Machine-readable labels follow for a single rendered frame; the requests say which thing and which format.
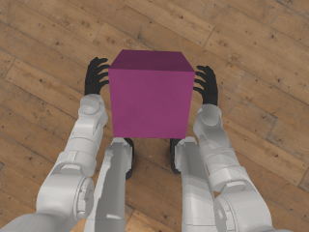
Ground carton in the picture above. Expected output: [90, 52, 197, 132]
[108, 49, 196, 139]

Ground robot right upper arm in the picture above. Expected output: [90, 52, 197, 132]
[213, 189, 294, 232]

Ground robot left hand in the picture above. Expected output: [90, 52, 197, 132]
[84, 57, 110, 96]

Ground robot right forearm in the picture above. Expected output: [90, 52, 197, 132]
[193, 103, 272, 223]

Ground right robot thigh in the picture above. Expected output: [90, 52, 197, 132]
[175, 142, 218, 232]

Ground right robot shin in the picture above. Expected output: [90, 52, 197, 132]
[174, 136, 201, 169]

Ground robot left upper arm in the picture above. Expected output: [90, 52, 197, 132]
[0, 173, 95, 232]

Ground robot left forearm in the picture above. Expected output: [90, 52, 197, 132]
[36, 94, 108, 210]

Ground robot right hand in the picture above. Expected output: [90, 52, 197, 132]
[193, 65, 218, 106]

